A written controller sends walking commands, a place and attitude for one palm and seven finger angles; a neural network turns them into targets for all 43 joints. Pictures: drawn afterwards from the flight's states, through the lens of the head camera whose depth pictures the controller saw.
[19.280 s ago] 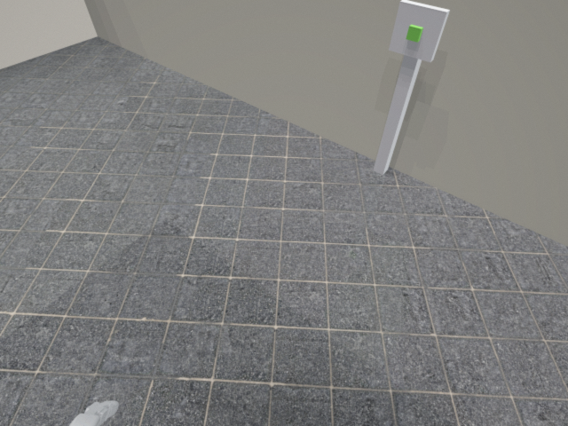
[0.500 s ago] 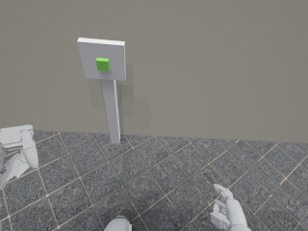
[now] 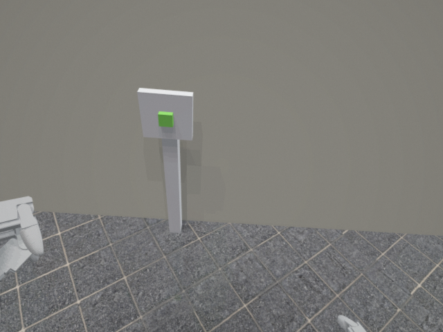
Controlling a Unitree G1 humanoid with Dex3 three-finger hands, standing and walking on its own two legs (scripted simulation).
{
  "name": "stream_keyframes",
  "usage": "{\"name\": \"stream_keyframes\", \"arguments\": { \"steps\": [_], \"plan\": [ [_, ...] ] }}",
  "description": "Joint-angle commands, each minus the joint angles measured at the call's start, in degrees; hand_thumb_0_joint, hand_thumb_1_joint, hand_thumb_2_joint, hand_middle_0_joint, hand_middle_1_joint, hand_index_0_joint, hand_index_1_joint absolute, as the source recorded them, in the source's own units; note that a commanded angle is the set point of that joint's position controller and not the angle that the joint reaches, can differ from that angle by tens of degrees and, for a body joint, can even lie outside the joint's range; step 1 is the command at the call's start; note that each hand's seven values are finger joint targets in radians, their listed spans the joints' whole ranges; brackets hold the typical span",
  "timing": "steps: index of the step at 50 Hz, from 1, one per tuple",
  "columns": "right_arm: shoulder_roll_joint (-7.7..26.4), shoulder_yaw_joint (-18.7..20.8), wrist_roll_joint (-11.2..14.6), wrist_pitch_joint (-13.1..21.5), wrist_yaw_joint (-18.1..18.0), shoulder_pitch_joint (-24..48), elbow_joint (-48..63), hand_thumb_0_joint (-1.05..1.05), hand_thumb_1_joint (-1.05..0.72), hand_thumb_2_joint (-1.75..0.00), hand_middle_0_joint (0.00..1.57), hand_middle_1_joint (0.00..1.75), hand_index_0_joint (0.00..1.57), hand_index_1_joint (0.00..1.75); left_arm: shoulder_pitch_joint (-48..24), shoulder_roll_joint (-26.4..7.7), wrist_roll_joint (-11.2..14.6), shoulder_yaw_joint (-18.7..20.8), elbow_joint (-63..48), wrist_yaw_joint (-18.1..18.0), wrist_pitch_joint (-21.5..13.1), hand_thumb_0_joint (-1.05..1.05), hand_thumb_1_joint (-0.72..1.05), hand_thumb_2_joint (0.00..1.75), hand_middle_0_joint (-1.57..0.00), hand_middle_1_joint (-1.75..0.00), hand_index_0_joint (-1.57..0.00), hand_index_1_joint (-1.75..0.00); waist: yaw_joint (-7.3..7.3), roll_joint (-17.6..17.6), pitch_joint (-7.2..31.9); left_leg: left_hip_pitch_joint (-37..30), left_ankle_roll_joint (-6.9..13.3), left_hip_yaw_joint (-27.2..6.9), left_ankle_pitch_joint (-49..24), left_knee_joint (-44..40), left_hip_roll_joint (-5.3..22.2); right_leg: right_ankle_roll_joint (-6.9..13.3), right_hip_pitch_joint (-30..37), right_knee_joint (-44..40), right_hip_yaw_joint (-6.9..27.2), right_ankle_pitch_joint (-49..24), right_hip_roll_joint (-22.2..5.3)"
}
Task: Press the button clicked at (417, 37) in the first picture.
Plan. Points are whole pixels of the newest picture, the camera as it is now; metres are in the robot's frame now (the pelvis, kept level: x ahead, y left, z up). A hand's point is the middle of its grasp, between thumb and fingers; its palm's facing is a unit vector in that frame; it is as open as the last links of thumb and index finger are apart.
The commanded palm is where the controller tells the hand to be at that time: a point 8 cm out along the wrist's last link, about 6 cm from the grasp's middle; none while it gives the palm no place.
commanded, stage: stop stepping back and stand still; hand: left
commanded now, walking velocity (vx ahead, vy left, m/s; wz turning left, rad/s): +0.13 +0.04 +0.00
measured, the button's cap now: (166, 118) +0.79 +0.25 -0.03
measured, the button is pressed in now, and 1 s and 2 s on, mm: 0 0 0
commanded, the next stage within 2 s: let the arm hang, fingers relaxed in 0.26 s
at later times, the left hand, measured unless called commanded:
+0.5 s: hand (76, 286) +0.20 +0.27 -0.01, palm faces +0.23 -0.87 -0.43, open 3.0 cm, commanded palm none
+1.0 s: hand out of the picture -0.05 +0.22 -0.16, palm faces +0.07 -0.97 -0.25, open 6.1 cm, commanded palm none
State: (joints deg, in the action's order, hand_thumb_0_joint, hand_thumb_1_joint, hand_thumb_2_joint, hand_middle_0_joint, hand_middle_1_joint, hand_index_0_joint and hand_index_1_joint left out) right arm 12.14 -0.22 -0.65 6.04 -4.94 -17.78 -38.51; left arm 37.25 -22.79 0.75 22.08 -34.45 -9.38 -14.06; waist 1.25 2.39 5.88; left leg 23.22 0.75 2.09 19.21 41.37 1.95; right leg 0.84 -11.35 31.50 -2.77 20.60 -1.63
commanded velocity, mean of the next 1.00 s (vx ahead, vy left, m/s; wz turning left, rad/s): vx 0.02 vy -0.01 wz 0.00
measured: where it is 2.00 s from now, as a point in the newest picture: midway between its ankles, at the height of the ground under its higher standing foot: outside the picture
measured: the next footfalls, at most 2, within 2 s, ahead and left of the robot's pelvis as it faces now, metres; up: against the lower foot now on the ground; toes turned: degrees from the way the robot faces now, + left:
left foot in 0.02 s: +0.07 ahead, +0.13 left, +0.00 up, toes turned +6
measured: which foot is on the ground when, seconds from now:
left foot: up 0.00-0.00, down 0.02-1.00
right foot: down 0.00-1.00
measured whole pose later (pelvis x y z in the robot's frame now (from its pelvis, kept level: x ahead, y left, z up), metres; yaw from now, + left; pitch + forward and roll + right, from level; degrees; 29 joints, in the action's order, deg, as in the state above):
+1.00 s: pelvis -0.01 +0.03 +0.01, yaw +2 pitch -2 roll +0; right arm 10.5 0.2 -0.9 -1.2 -1.1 -14.1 -62.0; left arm 18.9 -10.9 -1.0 0.4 64.6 -1.6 0.7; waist 0.5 -1.8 -2.7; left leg 12.3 2.2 4.2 9.0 23.3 -0.2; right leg 0.4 -9.3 23.6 -5.5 12.1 -1.5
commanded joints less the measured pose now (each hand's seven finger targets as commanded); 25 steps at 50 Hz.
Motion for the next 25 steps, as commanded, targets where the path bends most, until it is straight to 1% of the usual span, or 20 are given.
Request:
{"name": "stream_keyframes", "arguments": {
  "steps": [1,2,4,6,9,10,11,12,13,14,16,17,18,19,20,21,22,23,24,25],
  "plan": [
    [8.05,2.40,0.08,4.45,-2.23,8.33,9.40,0.00,-0.90,-0.90,0.20,0.30,0.20,0.30,-14.98,-3.76,0.05,-0.31,-2.15,-1.13,-1.25,0.00,0.90,0.90,-1.30,-1.50,-1.30,-1.50,-3.19,-13.54,-11.04,-11.40,4.73,-11.96,12.73,-20.57,6.49,1.78,-20.34,1.91,4.11,13.09,-2.14],
    [8.16,1.80,0.34,4.57,-1.92,8.24,10.12,0.00,-0.90,-0.90,0.20,0.30,0.20,0.30,-16.89,-4.58,-0.42,0.36,-4.83,-1.36,-1.72,0.00,0.90,0.90,-1.30,-1.50,-1.30,-1.50,-3.19,-19.00,-10.83,-9.88,8.07,-23.81,18.25,-27.00,13.81,-0.62,-20.72,11.05,-0.15,9.30,1.89],
    [6.22,1.38,-0.04,5.22,-1.27,9.24,10.14,0.00,-0.90,-0.90,0.20,0.30,0.20,0.30,-17.16,-7.81,-0.73,2.60,-7.73,-0.88,-2.08,0.00,0.90,0.90,-1.30,-1.50,-1.30,-1.50,-3.27,-13.61,-8.06,-2.54,9.38,-26.94,22.35,-32.55,15.99,-0.81,-15.02,22.37,0.96,9.69,1.15],
    [5.92,1.58,-0.59,5.73,-0.39,9.92,10.39,0.00,-0.90,-0.90,0.20,0.30,0.20,0.30,-13.41,-9.95,-0.44,4.93,-12.66,-0.75,-1.94,0.00,0.90,0.90,-1.30,-1.50,-1.30,-1.50,-1.93,-11.00,-5.22,-1.04,9.15,-22.79,16.82,-30.69,14.83,-0.44,-9.47,18.66,1.84,7.96,0.38],
    [5.72,1.10,-0.27,5.87,0.89,10.99,11.46,0.00,-0.90,-0.90,0.20,0.30,0.20,0.30,-2.91,-8.82,-0.07,5.45,-16.05,-0.69,-1.26,0.00,0.90,0.90,-1.30,-1.50,-1.30,-1.50,-0.65,-12.22,-1.85,2.59,4.48,-8.98,10.58,-22.64,9.00,-0.16,4.10,-0.38,-1.15,2.05,1.17],
    [5.33,1.10,-0.28,5.19,1.14,10.94,11.74,0.00,-0.90,-0.90,0.20,0.30,0.20,0.30,-0.70,-9.49,-0.10,6.21,-15.21,-0.71,-1.00,0.00,0.90,0.90,-1.30,-1.50,-1.30,-1.50,-0.92,-8.45,-2.64,6.42,2.47,-4.94,10.89,-15.86,5.34,1.35,6.00,-6.11,3.50,2.69,-0.59],
    [4.88,1.57,-0.40,4.17,1.37,10.33,12.09,0.00,-0.90,-0.90,0.20,0.30,0.20,0.30,1.40,-10.27,0.13,7.56,-13.80,-0.70,-0.81,0.00,0.90,0.90,-1.30,-1.50,-1.30,-1.50,-1.04,0.18,-2.77,10.15,0.35,-1.04,8.66,-2.39,0.25,5.36,4.85,-13.44,16.99,9.80,-7.62],
    [4.42,1.55,-0.35,3.19,1.55,10.68,11.86,0.00,-0.90,-0.90,0.20,0.30,0.20,0.30,-0.20,-10.61,0.82,7.68,-13.97,-0.76,-0.27,0.00,0.90,0.90,-1.30,-1.50,-1.30,-1.50,-1.21,7.30,-3.72,13.28,-0.85,0.14,6.29,9.55,-2.02,9.96,2.30,-21.10,30.85,14.29,-17.14],
    [5.09,1.84,-0.42,3.10,1.51,9.56,10.94,0.00,-0.90,-0.90,0.20,0.30,0.20,0.30,-2.68,-11.15,1.14,8.81,-12.58,-1.06,-0.66,0.00,0.90,0.90,-1.30,-1.50,-1.30,-1.50,-1.57,4.70,-3.88,13.08,-1.12,-1.42,5.10,16.51,-1.04,10.77,0.98,-21.69,30.25,8.34,-19.12],
    [5.06,2.12,-0.04,2.97,1.55,8.01,10.14,0.00,-0.90,-0.90,0.20,0.30,0.20,0.30,-1.55,-9.40,1.31,8.21,-8.75,-0.84,-0.76,0.00,0.90,0.90,-1.30,-1.50,-1.30,-1.50,-2.58,2.86,-3.65,12.04,-1.27,-2.99,3.54,18.25,-0.40,10.05,-0.06,-20.23,26.65,3.06,-17.52],
    [4.44,1.53,0.17,2.33,1.29,8.19,9.93,0.00,-0.90,-0.90,0.20,0.30,0.20,0.30,-0.14,-8.42,1.62,8.04,-5.37,-0.79,-0.87,0.00,0.90,0.90,-1.30,-1.50,-1.30,-1.50,-3.06,1.32,-3.43,9.41,-1.63,-2.49,1.24,11.13,1.08,9.22,1.67,-15.07,17.94,-13.86,-14.80],
    [4.07,1.21,0.20,2.38,0.99,8.96,10.28,0.00,-0.90,-0.90,0.20,0.30,0.20,0.30,-0.52,-8.05,1.34,7.55,-5.03,-0.87,-1.18,0.00,0.90,0.90,-1.30,-1.50,-1.30,-1.50,-2.77,3.69,-3.51,5.97,-1.36,-1.18,0.35,5.37,1.10,8.57,1.00,-13.33,13.90,-19.20,-13.21],
    [8.28,3.60,0.33,2.62,7.18,9.89,-2.23,0.00,-0.90,-0.90,0.20,0.30,0.20,0.30,-11.68,2.67,-4.84,-13.31,35.54,6.60,9.12,0.00,0.90,0.90,-1.30,-1.50,-1.30,-1.50,-3.99,0.25,-5.40,10.06,-1.60,-0.22,4.57,8.51,3.11,7.68,-1.02,-3.52,2.93,-41.18,-16.52],
    [4.65,2.91,1.04,-0.88,6.65,5.16,-1.22,0.00,-0.90,-0.90,0.20,0.30,0.20,0.30,-10.35,3.86,-3.53,-13.96,37.51,7.87,12.45,0.00,0.90,0.90,-1.26,-1.46,-1.26,-1.46,-3.68,1.17,-2.07,2.59,-2.14,-0.31,3.45,4.06,0.17,7.36,-1.31,-1.94,5.36,-42.41,-11.19],
    [4.12,1.94,1.08,-2.30,6.39,3.83,-0.46,0.00,-0.90,-0.90,0.20,0.30,0.20,0.30,-10.63,3.65,-2.86,-14.43,38.13,8.39,13.19,0.00,0.90,0.90,-1.23,-1.42,-1.23,-1.42,-3.97,1.89,-3.34,-2.08,-2.34,0.92,-1.23,0.03,-1.08,5.82,-4.20,-1.64,3.47,-38.03,-9.87],
    [3.61,2.02,0.54,-2.94,6.48,2.33,-0.64,0.00,-0.90,-0.90,0.20,0.30,0.20,0.30,-13.06,4.99,-2.76,-15.25,40.54,8.31,13.51,0.00,0.90,0.90,-1.19,-1.38,-1.19,-1.38,-4.09,5.85,-3.06,-3.62,-1.68,0.44,-8.73,-5.41,-0.63,4.33,-3.60,0.99,0.52,-34.45,-8.61],
    [5.34,2.09,0.15,-3.28,6.47,1.64,-0.19,0.00,-0.90,-0.90,0.20,0.30,0.20,0.30,-14.21,5.11,-2.41,-16.27,43.21,8.46,13.62,0.00,0.90,0.90,-1.15,-1.34,-1.15,-1.34,-3.63,6.58,-2.13,-7.51,-0.36,-2.26,-21.90,-7.51,0.99,2.57,-5.56,3.65,-0.34,-29.34,-7.53],
    [8.22,2.51,-0.49,-3.11,6.19,2.43,0.15,0.00,-0.90,-0.90,0.20,0.30,0.20,0.30,-13.72,6.06,-2.38,-17.19,46.26,8.51,13.65,0.00,0.90,0.90,-1.12,-1.30,-1.12,-1.30,-2.44,4.43,-0.40,-10.34,2.84,-10.46,-33.53,-8.26,6.95,0.40,-8.89,7.65,-0.80,-20.52,-4.86],
    [10.33,2.81,-1.04,-3.27,5.57,4.09,-0.08,0.00,-0.90,-0.90,0.20,0.30,0.20,0.30,-13.37,6.89,-2.46,-17.58,49.86,8.38,13.76,0.00,0.90,0.90,-1.08,-1.26,-1.08,-1.26,-1.21,3.30,1.38,-10.21,6.48,-14.45,-37.88,-9.45,11.46,-1.12,-7.60,8.56,-1.03,-12.30,-2.46],
    [10.90,2.67,-1.53,-3.94,5.11,6.37,-0.86,0.00,-0.90,-0.90,0.20,0.30,0.20,0.30,-14.50,6.46,-2.64,-17.60,53.63,8.14,13.89,0.00,0.90,0.90,-1.04,-1.22,-1.04,-1.22,-0.27,4.59,1.32,-6.02,7.19,-12.98,-34.70,-10.25,12.01,-1.10,-2.03,5.89,-0.01,-7.05,-1.79]
  ]
}}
